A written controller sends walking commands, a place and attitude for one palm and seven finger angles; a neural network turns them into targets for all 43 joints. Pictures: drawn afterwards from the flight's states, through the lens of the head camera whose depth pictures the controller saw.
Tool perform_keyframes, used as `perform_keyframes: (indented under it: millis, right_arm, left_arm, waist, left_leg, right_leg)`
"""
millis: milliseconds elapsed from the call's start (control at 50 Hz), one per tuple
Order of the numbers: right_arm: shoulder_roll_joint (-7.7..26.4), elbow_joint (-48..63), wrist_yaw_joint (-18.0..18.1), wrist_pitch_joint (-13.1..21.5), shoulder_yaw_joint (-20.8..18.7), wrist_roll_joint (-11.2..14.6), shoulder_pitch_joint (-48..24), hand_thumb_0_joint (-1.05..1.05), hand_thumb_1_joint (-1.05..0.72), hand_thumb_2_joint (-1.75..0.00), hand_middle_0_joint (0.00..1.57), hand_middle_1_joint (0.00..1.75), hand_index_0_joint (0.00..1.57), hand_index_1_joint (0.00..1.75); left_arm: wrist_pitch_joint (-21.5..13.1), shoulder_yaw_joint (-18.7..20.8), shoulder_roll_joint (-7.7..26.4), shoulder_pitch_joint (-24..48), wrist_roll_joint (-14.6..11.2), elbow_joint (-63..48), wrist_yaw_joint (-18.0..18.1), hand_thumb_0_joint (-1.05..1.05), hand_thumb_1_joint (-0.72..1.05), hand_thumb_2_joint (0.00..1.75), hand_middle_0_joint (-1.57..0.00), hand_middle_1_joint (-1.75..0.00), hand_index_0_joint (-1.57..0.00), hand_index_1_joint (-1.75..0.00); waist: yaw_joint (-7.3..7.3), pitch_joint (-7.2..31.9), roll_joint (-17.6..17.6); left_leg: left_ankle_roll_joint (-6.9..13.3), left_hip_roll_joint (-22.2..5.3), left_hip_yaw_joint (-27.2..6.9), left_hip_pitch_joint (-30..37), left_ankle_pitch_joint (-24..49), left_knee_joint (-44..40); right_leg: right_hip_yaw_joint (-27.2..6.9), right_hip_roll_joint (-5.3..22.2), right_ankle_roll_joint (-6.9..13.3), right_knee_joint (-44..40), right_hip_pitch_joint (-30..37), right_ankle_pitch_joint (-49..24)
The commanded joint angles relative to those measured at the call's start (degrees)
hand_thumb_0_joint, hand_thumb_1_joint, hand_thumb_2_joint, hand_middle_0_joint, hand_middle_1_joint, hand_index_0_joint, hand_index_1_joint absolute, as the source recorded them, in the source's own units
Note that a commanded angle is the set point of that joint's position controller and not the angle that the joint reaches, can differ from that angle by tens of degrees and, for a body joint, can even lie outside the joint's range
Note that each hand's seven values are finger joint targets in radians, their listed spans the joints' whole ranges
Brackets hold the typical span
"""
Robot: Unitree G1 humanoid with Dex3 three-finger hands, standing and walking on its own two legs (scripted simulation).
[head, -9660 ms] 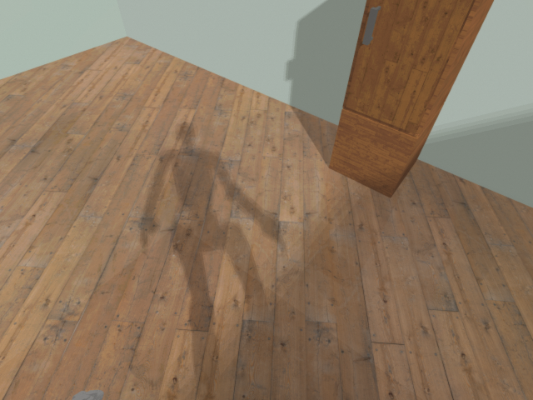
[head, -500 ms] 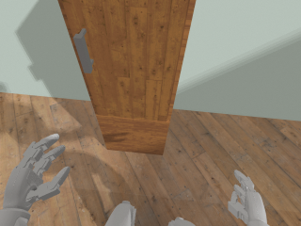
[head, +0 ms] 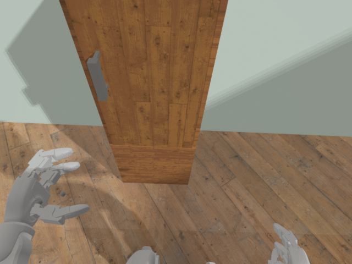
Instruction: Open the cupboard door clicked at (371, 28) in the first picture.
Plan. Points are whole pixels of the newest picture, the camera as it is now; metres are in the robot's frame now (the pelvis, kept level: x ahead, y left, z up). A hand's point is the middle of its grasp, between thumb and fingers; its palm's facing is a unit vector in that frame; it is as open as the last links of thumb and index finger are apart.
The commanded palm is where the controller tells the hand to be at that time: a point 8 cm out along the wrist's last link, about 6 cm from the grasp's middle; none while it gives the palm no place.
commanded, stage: raise the hand with hooked fingers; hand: left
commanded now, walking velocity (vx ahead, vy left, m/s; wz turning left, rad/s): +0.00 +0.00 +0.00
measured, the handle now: (100, 76) +0.56 +0.25 +0.09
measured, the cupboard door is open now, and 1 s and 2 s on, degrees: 0 0 0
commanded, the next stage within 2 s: move the hooked fingers beside the handle in 1.08 s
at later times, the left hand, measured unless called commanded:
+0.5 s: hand (39, 163) +0.28 +0.29 +0.10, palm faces +0.07 -1.00 -0.04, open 13.9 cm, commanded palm +0.25 +0.33 +0.11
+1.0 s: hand (53, 154) +0.29 +0.26 +0.11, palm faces +0.06 -1.00 -0.04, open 14.0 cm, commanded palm +0.27 +0.31 +0.11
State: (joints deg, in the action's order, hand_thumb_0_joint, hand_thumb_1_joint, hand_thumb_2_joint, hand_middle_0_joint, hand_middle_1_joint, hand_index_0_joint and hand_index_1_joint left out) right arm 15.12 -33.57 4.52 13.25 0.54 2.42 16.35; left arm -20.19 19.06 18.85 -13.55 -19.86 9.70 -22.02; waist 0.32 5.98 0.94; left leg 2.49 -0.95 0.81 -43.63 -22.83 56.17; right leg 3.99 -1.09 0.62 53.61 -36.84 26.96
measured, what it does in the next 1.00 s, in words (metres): stands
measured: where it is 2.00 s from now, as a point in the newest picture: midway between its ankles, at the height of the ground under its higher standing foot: outside the picture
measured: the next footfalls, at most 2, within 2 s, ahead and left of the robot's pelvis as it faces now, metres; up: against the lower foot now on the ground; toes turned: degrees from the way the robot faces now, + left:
none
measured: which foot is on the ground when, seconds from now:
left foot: down 0.00-1.00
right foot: down 0.00-1.00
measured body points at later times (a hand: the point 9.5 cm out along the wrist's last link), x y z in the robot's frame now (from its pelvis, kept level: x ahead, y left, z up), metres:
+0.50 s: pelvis +0.00 +0.01 +0.02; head +0.03 +0.03 +0.47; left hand +0.27 +0.34 +0.11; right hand +0.17 -0.22 -0.05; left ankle +0.05 +0.09 -0.68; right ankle +0.00 -0.12 -0.68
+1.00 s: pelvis +0.01 -0.01 +0.03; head +0.03 +0.00 +0.48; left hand +0.28 +0.32 +0.12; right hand +0.16 -0.26 -0.05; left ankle +0.05 +0.09 -0.68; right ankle +0.00 -0.12 -0.68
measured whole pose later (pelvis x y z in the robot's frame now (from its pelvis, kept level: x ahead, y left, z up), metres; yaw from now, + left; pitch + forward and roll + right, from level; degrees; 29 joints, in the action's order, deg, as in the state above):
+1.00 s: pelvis +0.01 -0.01 +0.03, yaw +0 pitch +6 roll -2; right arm 15.6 -33.2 5.7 10.5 2.4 3.1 16.4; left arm -12.8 23.8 23.4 2.8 -19.2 22.7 -26.0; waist -0.2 3.6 1.3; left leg 1.6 -1.0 0.7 -32.6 -19.0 45.6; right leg 3.8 -1.6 1.3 43.1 -26.1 22.9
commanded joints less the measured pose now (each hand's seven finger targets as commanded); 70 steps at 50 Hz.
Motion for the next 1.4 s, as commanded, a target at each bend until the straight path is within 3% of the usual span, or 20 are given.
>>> perform_keyframes:
  millis: [0,160,220,300,460,480,540,620,640,680,760,780,880,920,1120,1160,1240,1320,1340,1380]
  right_arm:
    - [8.12,8.90,0.42,3.18,-2.49,0.14,-3.15,0.00,-0.90,-0.90,0.20,0.30,0.20,0.30]
    - [8.46,9.47,0.91,2.04,-1.69,0.41,-3.47,0.00,-0.90,-0.90,0.20,0.30,0.20,0.30]
    - [8.65,9.49,1.16,1.61,-1.33,0.34,-3.62,0.00,-0.90,-0.90,0.20,0.30,0.20,0.30]
    - [8.57,9.43,1.35,1.28,-1.06,0.42,-3.88,0.00,-0.90,-0.90,0.20,0.30,0.20,0.30]
    - [8.93,8.74,1.87,1.22,-1.02,0.42,-3.49,0.00,-0.90,-0.90,0.20,0.30,0.20,0.30]
    - [8.85,8.56,1.90,1.17,-1.03,0.51,-3.37,0.00,-0.90,-0.90,0.20,0.30,0.20,0.30]
    - [9.05,8.26,2.00,1.10,-1.00,0.57,-3.20,0.00,-0.90,-0.90,0.20,0.30,0.20,0.30]
    - [9.17,8.51,1.94,0.78,-1.08,0.76,-2.66,0.00,-0.90,-0.90,0.20,0.30,0.20,0.30]
    - [9.23,8.66,1.84,0.76,-1.19,0.84,-2.97,0.00,-0.90,-0.90,0.20,0.30,0.20,0.30]
    - [9.22,8.90,1.62,0.58,-1.36,0.73,-2.74,0.00,-0.90,-0.90,0.20,0.30,0.20,0.30]
    - [8.95,8.86,1.36,0.52,-1.43,0.52,-2.57,0.00,-0.90,-0.90,0.20,0.30,0.20,0.30]
    - [8.91,8.82,1.39,0.46,-1.49,0.55,-2.43,0.00,-0.90,-0.90,0.20,0.30,0.20,0.30]
    - [8.62,8.39,1.48,0.53,-1.39,0.54,-2.74,0.00,-0.90,-0.90,0.20,0.30,0.20,0.30]
    - [8.61,8.48,1.56,0.53,-1.38,0.52,-2.52,0.00,-0.90,-0.90,0.20,0.30,0.20,0.30]
    - [8.68,8.60,1.62,0.05,-1.29,0.80,-2.82,0.00,-0.90,-0.90,0.20,0.30,0.20,0.30]
    - [8.52,8.70,1.59,-0.06,-1.19,0.80,-3.10,0.00,-0.90,-0.90,0.20,0.30,0.20,0.30]
    - [8.98,7.26,2.12,-0.75,-0.99,0.77,-2.65,0.00,-0.90,-0.90,0.20,0.30,0.20,0.30]
    - [9.06,6.81,2.38,-1.10,-0.97,0.89,-1.99,0.00,-0.90,-0.90,0.20,0.30,0.20,0.30]
    - [8.95,6.76,2.34,-1.14,-0.99,0.91,-1.96,0.00,-0.90,-0.90,0.20,0.30,0.20,0.30]
    - [9.27,6.27,2.41,-1.52,-0.99,0.97,-1.38,0.00,-0.90,-0.90,0.20,0.30,0.20,0.30]
  left_arm:
    - [-2.54,5.67,11.89,8.21,-1.57,-12.05,0.91,0.00,-0.31,0.38,-0.29,-1.08,-0.29,-1.08]
    - [1.87,5.32,13.66,15.86,-0.60,-9.19,-0.34,0.00,-0.50,0.30,-0.30,-1.20,-0.30,-1.20]
    - [2.96,5.97,14.66,18.81,-0.70,-7.29,-0.86,0.00,-0.50,0.30,-0.30,-1.20,-0.30,-1.20]
    - [4.05,6.37,15.46,21.69,-0.37,-5.51,-1.58,0.00,-0.50,0.30,-0.30,-1.20,-0.30,-1.20]
    - [4.89,8.76,19.17,27.57,-0.65,-3.15,-3.19,0.00,-0.50,0.30,-0.30,-1.20,-0.30,-1.20]
    - [5.09,8.51,19.08,27.87,-0.56,-2.56,-3.40,0.00,-0.50,0.30,-0.30,-1.20,-0.30,-1.20]
    - [5.49,9.48,20.65,30.58,-0.84,-1.13,-3.95,0.00,-0.50,0.30,-0.30,-1.20,-0.30,-1.20]
    - [6.93,8.22,18.43,28.34,-1.42,4.22,-5.15,0.00,-0.50,0.30,-0.30,-1.20,-0.30,-1.20]
    - [7.06,7.99,18.61,28.17,-1.19,4.30,-5.51,0.00,-0.50,0.30,-0.30,-1.20,-0.30,-1.20]
    - [6.88,8.92,19.40,28.05,-1.40,3.48,-5.43,0.00,-0.50,0.30,-0.30,-1.20,-0.30,-1.20]
    - [5.11,10.19,20.67,29.41,-1.33,1.03,-4.54,0.00,-0.50,0.30,-0.30,-1.20,-0.30,-1.20]
    - [4.84,10.12,20.31,29.31,-1.34,1.22,-4.30,0.00,-0.50,0.30,-0.30,-1.20,-0.30,-1.20]
    - [3.49,10.29,20.77,30.22,-1.01,-0.13,-3.65,0.00,-0.50,0.30,-0.30,-1.20,-0.30,-1.20]
    - [3.61,9.98,20.42,29.69,-1.33,0.40,-4.02,0.00,-0.50,0.30,-0.30,-1.20,-0.30,-1.20]
    - [4.62,9.24,19.48,29.86,-1.97,3.30,-5.12,0.00,-0.50,0.30,-0.30,-1.20,-0.30,-1.20]
    - [4.49,9.25,19.67,30.73,-1.67,3.11,-5.02,0.00,-0.50,0.30,-0.30,-1.20,-0.30,-1.20]
    - [3.91,11.50,23.99,39.44,-0.92,7.64,-4.81,0.00,-0.50,0.30,-0.30,-1.20,-0.30,-1.20]
    - [2.65,10.36,24.27,43.45,-0.55,11.17,-6.34,0.00,-0.50,0.30,-0.30,-1.20,-0.30,-1.20]
    - [2.55,10.09,24.11,43.94,-0.38,11.89,-6.71,0.00,-0.50,0.30,-0.30,-1.20,-0.30,-1.20]
    - [2.68,10.07,25.07,46.12,-0.09,14.79,-7.24,0.00,-0.50,0.30,-0.30,-1.20,-0.30,-1.20]
  waist:
    - [-0.30,10.23,5.78]
    - [-0.15,9.25,7.14]
    - [-0.18,8.05,5.47]
    - [-0.35,8.32,7.18]
    - [-0.59,10.53,6.32]
    - [-0.37,10.00,7.46]
    - [-0.30,9.44,6.30]
    - [-0.67,7.66,2.88]
    - [-0.64,7.43,3.92]
    - [-0.77,8.71,2.85]
    - [-0.81,9.99,4.79]
    - [-0.54,9.97,3.44]
    - [-0.57,10.75,6.35]
    - [-0.42,10.14,4.28]
    - [-0.32,9.38,1.46]
    - [-0.38,9.81,2.95]
    - [0.87,8.09,2.24]
    - [1.00,11.37,3.71]
    - [0.79,12.20,5.66]
    - [1.29,11.75,5.15]
  left_leg:
    - [-1.29,-0.39,-5.71,17.03,7.29,-12.77]
    - [-2.06,-0.84,-7.55,21.38,5.84,-16.61]
    - [-2.05,-0.66,-7.81,21.25,5.05,-17.63]
    - [-2.30,-0.75,-7.69,23.13,6.03,-18.61]
    - [-2.00,-0.41,-6.98,25.83,9.89,-19.21]
    - [-1.98,-0.40,-6.72,26.27,10.02,-19.25]
    - [-1.74,-0.15,-6.23,25.81,10.29,-19.57]
    - [-1.20,0.35,-5.45,23.53,9.38,-19.58]
    - [-1.16,0.41,-5.04,23.42,9.19,-19.47]
    - [-0.93,0.58,-4.49,23.26,10.21,-18.94]
    - [-0.80,0.72,-3.69,23.75,12.23,-17.92]
    - [-0.71,0.67,-3.65,23.63,12.13,-17.88]
    - [-0.62,0.76,-3.16,23.99,12.49,-17.46]
    - [-0.41,0.77,-3.10,23.55,13.19,-17.15]
    - [-0.21,1.04,-2.31,21.46,13.65,-15.95]
    - [-0.31,1.07,-2.35,21.61,12.91,-16.17]
    - [-0.35,0.97,-2.30,19.11,10.40,-15.36]
    - [-0.26,0.99,-2.23,19.66,11.12,-14.60]
    - [-0.26,0.98,-2.21,20.67,11.93,-14.49]
    - [-0.32,0.83,-2.41,20.04,11.64,-14.32]
  right_leg:
    - [0.04,-1.32,1.00,-9.34,-0.19,-7.32]
    - [0.47,-1.55,1.35,-11.54,1.33,-7.77]
    - [0.50,-1.78,1.50,-12.48,2.61,-7.88]
    - [0.48,-1.51,1.50,-13.46,3.31,-8.49]
    - [0.05,-1.49,1.69,-15.50,6.54,-10.82]
    - [-0.03,-1.43,1.61,-15.89,6.05,-10.86]
    - [-0.21,-1.49,1.63,-16.78,7.29,-11.32]
    - [-0.46,-1.52,1.56,-17.71,8.19,-11.20]
    - [-0.71,-1.27,1.46,-17.87,7.91,-11.12]
    - [-1.00,-1.21,1.29,-17.95,8.62,-12.03]
    - [-1.70,-1.25,1.28,-17.54,9.29,-13.81]
    - [-1.66,-1.30,1.11,-17.54,9.13,-13.82]
    - [-2.36,-0.99,1.03,-17.44,9.81,-14.47]
    - [-2.48,-1.23,0.97,-17.47,10.25,-15.56]
    - [-3.63,-0.86,0.35,-17.50,10.68,-17.63]
    - [-3.64,-0.68,0.39,-17.47,10.29,-16.76]
    - [-4.92,-0.46,0.18,-17.89,9.17,-13.80]
    - [-5.35,-0.49,0.39,-17.05,9.93,-14.23]
    - [-5.21,-0.47,0.53,-16.80,9.36,-15.36]
    - [-4.86,-0.59,0.52,-16.52,8.38,-15.17]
